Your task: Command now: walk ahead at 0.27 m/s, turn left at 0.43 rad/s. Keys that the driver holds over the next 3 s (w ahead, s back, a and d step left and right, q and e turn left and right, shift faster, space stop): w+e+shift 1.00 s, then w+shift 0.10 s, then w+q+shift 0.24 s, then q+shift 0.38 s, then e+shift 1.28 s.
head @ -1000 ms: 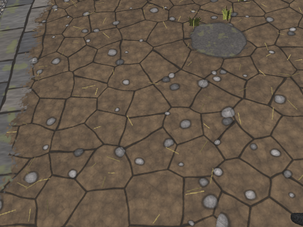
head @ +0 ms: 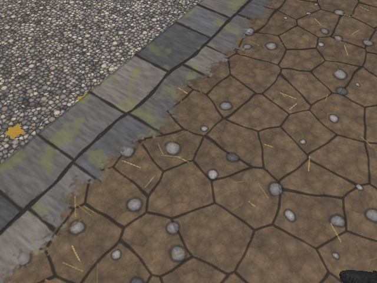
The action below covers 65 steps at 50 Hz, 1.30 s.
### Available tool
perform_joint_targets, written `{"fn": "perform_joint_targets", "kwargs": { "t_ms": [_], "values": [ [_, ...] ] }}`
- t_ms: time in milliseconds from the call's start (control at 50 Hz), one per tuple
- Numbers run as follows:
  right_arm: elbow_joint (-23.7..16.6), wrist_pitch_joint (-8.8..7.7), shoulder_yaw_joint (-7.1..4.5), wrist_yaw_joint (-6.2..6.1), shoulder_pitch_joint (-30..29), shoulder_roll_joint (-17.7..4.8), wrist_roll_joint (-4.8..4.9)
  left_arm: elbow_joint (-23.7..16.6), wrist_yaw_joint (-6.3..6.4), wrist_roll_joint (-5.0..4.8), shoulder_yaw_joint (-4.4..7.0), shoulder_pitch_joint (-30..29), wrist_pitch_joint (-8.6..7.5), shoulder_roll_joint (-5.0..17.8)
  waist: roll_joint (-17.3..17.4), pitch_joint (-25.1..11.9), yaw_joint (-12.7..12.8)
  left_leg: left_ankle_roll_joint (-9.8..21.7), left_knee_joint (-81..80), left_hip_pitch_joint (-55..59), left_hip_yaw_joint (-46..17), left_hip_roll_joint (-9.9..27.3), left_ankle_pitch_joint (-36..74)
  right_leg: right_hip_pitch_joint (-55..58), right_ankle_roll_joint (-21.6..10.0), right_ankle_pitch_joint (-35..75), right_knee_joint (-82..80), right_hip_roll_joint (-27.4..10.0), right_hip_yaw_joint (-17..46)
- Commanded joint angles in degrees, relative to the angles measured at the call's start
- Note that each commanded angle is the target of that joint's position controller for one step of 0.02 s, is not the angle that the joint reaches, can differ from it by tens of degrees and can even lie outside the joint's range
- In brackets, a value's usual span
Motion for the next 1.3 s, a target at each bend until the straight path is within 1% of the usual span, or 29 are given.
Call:
{"fn": "perform_joint_targets", "kwargs": {
  "t_ms": [20, 40, 60, 80, 100, 160, 180, 260, 380, 460, 500, 520, 540, 560, 580, 620, 680, 760, 860, 900, 920, 940, 960, 980, 1000, 1040, 1120, 1220, 1300],
  "values": [
    [0.01, -1.43, -1.59, 0.0, 8.62, -4.45, 0.53, -1.42, -0.92, -1.94, 1.81, -0.15, -1.38, 8.08, -5.43, -8.12, -5.21, 5.48, -12.76, 17.8, 3.34, -4.82, -0.03, -4.74, -9.33, -8.67, -5.08, -12.13, 10.84],
    [4.14, -2.31, -2.56, -0.7, 18.26, -6.81, 0.54, -0.8, -1.5, -0.52, -0.09, -0.26, -1.79, 3.32, 1.03, -10.42, -8.73, 7.5, -15.0, 32.48, -0.92, -3.7, -0.72, -14.65, -6.83, -11.75, 5.6, -8.36, 6.99],
    [4.88, -4.04, -3.8, -1.58, 24.86, -14.28, -0.98, -4.62, -2.14, 1.21, -1.84, -5.51, -2.69, -0.87, 17.87, -10.75, -12.1, 15.4, -22.4, 43.96, -28.62, 13.28, -15.16, -37.14, -0.77, -19.61, 32.62, -0.16, 3.81],
    [2.31, -6.43, -3.84, -1.53, 21.99, -15.22, -1.21, -6.1, -2.1, -1.1, -0.44, -8.58, -4.09, 4.24, 10.92, -9.28, -12.58, 21.94, -30.67, 39.39, -43.01, 20.79, -24.82, -47.52, -1.18, -16.56, 43.66, 2.64, 15.37],
    [3.0, -8.07, -2.62, -1.45, 19.94, -11.69, -1.17, -6.35, -2.41, -2.95, 0.29, -10.63, -4.69, 6.85, 8.2, -4.64, -12.09, 20.32, -32.27, 36.82, -37.49, 19.73, -26.13, -50.82, -2.84, -9.68, 46.05, 0.77, 20.26],
    [3.37, -10.04, -0.21, -1.5, 12.37, -4.75, -1.63, -2.31, -2.54, -1.51, 0.96, -2.95, -4.79, 7.23, 7.52, 0.71, -5.32, 12.38, -32.55, 27.6, -17.29, 13.22, -6.69, -45.38, -3.09, 5.89, 42.15, -0.53, 25.02],
    [4.66, -9.5, 0.22, -1.8, 13.13, -6.31, -5.22, 1.01, -3.96, 5.44, -0.03, 0.57, -2.25, 4.17, 2.32, -0.17, -3.76, 7.29, -34.4, 21.89, -9.35, 9.73, 1.16, -36.7, -2.0, 9.13, 43.16, 2.84, 21.67],
    [7.0, -10.5, 0.52, -1.19, 15.37, -4.44, -4.22, 1.61, -5.48, 2.16, -0.36, -0.62, 0.16, 3.0, 4.39, 3.92, -3.35, 3.81, -37.05, 18.88, 2.15, 6.74, 11.78, -36.84, -1.69, 17.21, 40.31, 3.4, 19.68],
    [12.46, -10.8, 1.15, -2.77, 22.05, -3.81, -3.85, -1.58, -6.66, 2.84, -2.37, -10.52, -0.01, 0.9, 3.45, 7.51, -5.07, 3.44, -37.37, 30.14, 10.17, 8.12, 31.64, -40.76, -5.93, 16.59, 25.81, 3.08, 10.89],
    [13.88, -9.63, 0.79, -4.59, 20.71, -8.49, -4.11, -2.09, -5.45, 1.58, -3.02, -6.18, 0.54, 1.58, 7.33, 0.58, 0.21, 2.17, -23.75, 35.58, 14.41, 9.71, 86.5, -23.55, -11.78, 8.98, 17.86, 10.31, 3.14],
    [12.72, -7.87, -0.42, -5.08, 16.5, -12.45, -5.01, 2.16, -4.46, 1.19, -1.02, 10.77, 0.44, 6.09, 9.0, -8.18, 9.06, 4.1, -1.93, 32.93, 12.9, 12.22, 94.66, -6.33, -14.89, -0.48, 18.03, 13.3, 5.19],
    [11.59, -7.54, -0.68, -4.4, 14.3, -13.19, -4.68, 5.4, -3.58, 1.62, 0.84, 21.28, -0.21, 9.34, 6.31, -12.26, 13.74, 5.69, 15.21, 23.21, 11.24, 11.17, 82.66, 9.09, -16.65, -3.54, 12.13, 14.27, 10.19],
    [11.18, -8.1, 0.62, -3.03, 12.6, -7.62, -4.63, 6.61, -2.28, 1.48, 2.1, 20.82, -0.1, 11.7, -3.66, -9.17, 11.23, 5.32, 34.91, 6.37, 10.33, 2.28, 30.11, 17.71, -18.59, -8.88, 7.06, 8.04, 21.99],
    [4.46, -9.74, 2.37, -2.07, 11.0, -1.23, -3.57, 4.98, -2.33, 2.5, 2.74, 14.43, 0.65, 15.85, -14.84, -8.57, 3.54, 2.01, 52.28, -19.98, 2.35, -9.18, -4.77, 26.83, -28.0, -15.3, -3.71, -3.76, 56.03],
    [1.7, -11.45, 2.38, -2.02, 5.09, -4.87, -4.03, 4.15, -2.38, 1.74, 3.0, 15.03, 0.42, 15.13, -4.84, -9.56, 6.17, 2.75, 52.0, -25.95, -8.71, -6.15, -0.44, 26.95, -28.15, -14.4, -11.51, -6.66, 64.49],
    [1.98, -12.74, 2.72, -1.84, 6.16, -5.97, -3.96, 5.97, -1.51, 2.17, 1.83, 14.32, -0.57, 10.17, 4.44, -0.84, 0.29, 2.88, 40.94, -22.44, -9.15, -0.93, 3.57, 13.54, -23.45, -7.14, -15.77, -5.22, 56.29],
    [2.79, -9.29, 3.46, -1.45, 8.45, -5.08, -6.49, 4.76, -0.6, 1.62, 0.06, 9.35, -3.06, 7.36, 3.73, 2.21, -5.02, -0.19, 31.49, -15.35, -7.95, 2.61, 1.94, -0.99, -20.78, 1.05, -16.66, 2.62, 43.3],
    [-3.04, -8.25, 4.99, -0.28, -5.27, -3.18, -5.36, 4.87, -1.08, 1.31, 0.36, 11.58, -4.64, 8.83, 0.41, 5.84, -1.37, -2.16, 10.11, -10.6, -2.53, 1.73, 14.55, -10.58, -18.3, 15.56, -19.58, 8.02, 37.08],
    [-5.15, -9.06, 5.09, -0.57, -9.64, -3.89, -3.76, 6.46, -1.12, 0.59, 1.4, 14.74, -4.66, 11.54, -4.09, -0.33, 2.48, 1.06, -8.81, -1.13, -1.98, -4.02, 26.68, 2.24, -13.34, 42.7, -14.01, 6.1, 37.78],
    [-2.77, -9.35, 3.29, -1.77, -0.65, -8.12, -3.49, 6.04, -0.81, 0.9, 1.91, 12.59, -4.88, 13.98, -4.7, -7.7, -2.15, 2.12, -10.52, 12.63, -3.43, -7.2, 21.56, 5.68, -10.25, 57.26, -2.24, 5.94, 38.8],
    [-0.45, -9.53, 1.75, -2.74, 9.5, -11.34, -2.9, 5.39, -1.03, 1.46, 2.35, 9.31, -5.07, 16.16, -5.36, -13.01, -8.68, 2.42, -9.56, 23.49, -4.25, -6.35, 17.11, 3.54, -9.16, 57.6, 9.67, 6.05, 39.05],
    [3.14, -9.47, 0.12, -4.02, 23.23, -14.28, -3.13, 4.47, -1.25, 2.12, 1.95, 5.05, -5.65, 14.54, -4.4, -18.33, -16.19, 2.96, -8.06, 37.54, -5.91, -2.59, 10.9, -3.87, -8.36, 50.9, 24.76, 8.46, 37.01],
    [5.71, -9.69, -0.73, -5.02, 33.17, -16.74, -5.13, 2.52, -1.06, 2.96, -0.88, 3.99, -6.13, 3.17, 9.95, -22.76, -16.62, 3.09, -9.24, 48.84, -20.78, 12.14, -7.05, -16.06, -8.8, -1.68, 46.51, 13.17, 32.56],
    [3.68, -9.69, -1.39, -4.02, 23.59, -20.01, -6.78, -1.33, -1.09, -1.23, -2.45, 13.4, -5.69, 0.99, 26.94, -28.94, -6.08, 8.48, -25.48, 51.43, -56.29, 24.37, -18.05, -28.98, -7.61, -10.08, 57.31, 15.49, 27.63],
    [1.64, -9.31, -0.94, -3.36, 14.85, -12.97, -5.99, 1.52, -0.53, 1.02, -2.1, 9.46, -4.44, 6.45, 12.62, -19.57, -6.4, 9.47, -28.1, 41.7, -50.92, 20.04, -29.24, -31.99, -8.08, -1.59, 57.47, 9.54, 25.85],
    [3.97, -9.28, 0.59, -2.62, 12.58, -6.54, -5.56, 1.58, -2.24, 2.84, -1.84, 3.99, -3.3, 6.83, 1.46, -9.01, -5.53, 9.65, -27.21, 27.68, -32.87, 14.71, -11.5, -29.8, -7.16, 4.19, 52.4, 5.59, 23.65],
    [11.66, -11.79, 1.97, -1.37, 18.98, -2.82, -3.87, -1.96, -4.44, 3.95, -4.16, -0.62, -1.75, 0.43, 3.67, -2.0, -2.83, 9.67, -31.07, 18.1, -18.54, 10.84, 4.52, -31.33, -6.67, 2.93, 46.61, 3.38, 26.32],
    [13.74, -12.42, 1.34, -1.09, 18.43, -6.6, -2.59, -7.61, -5.99, 4.21, -5.91, -13.39, -2.9, 2.67, 1.72, 4.37, -0.85, 10.84, -40.75, 10.69, -6.72, 5.78, 17.01, -26.46, -4.85, 15.1, 18.98, 2.77, 17.13],
    [15.86, -12.34, 0.09, -0.66, 21.86, -12.99, -2.22, -6.73, -5.26, 3.58, -6.01, -13.91, -3.8, 3.3, 2.86, 1.56, -0.47, 11.24, -36.35, 16.18, -4.56, 7.57, 49.82, -10.71, -5.52, 14.2, 10.0, 6.66, 13.82]
  ]
}}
